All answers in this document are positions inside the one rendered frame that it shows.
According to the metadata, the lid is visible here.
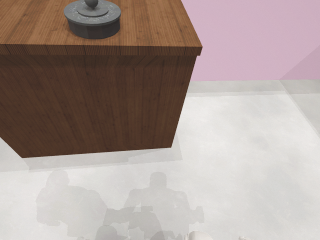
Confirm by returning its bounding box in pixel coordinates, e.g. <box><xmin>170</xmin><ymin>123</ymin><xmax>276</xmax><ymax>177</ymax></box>
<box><xmin>63</xmin><ymin>0</ymin><xmax>121</xmax><ymax>26</ymax></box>

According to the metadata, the right robot thigh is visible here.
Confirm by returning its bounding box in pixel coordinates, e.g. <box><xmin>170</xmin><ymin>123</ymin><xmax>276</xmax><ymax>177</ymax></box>
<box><xmin>184</xmin><ymin>230</ymin><xmax>213</xmax><ymax>240</ymax></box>

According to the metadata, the table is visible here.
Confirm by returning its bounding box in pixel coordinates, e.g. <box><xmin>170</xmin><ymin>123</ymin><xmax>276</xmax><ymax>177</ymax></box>
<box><xmin>0</xmin><ymin>0</ymin><xmax>203</xmax><ymax>158</ymax></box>

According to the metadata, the pot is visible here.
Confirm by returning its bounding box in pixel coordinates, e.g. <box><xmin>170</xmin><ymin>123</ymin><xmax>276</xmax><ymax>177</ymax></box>
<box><xmin>67</xmin><ymin>18</ymin><xmax>120</xmax><ymax>40</ymax></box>

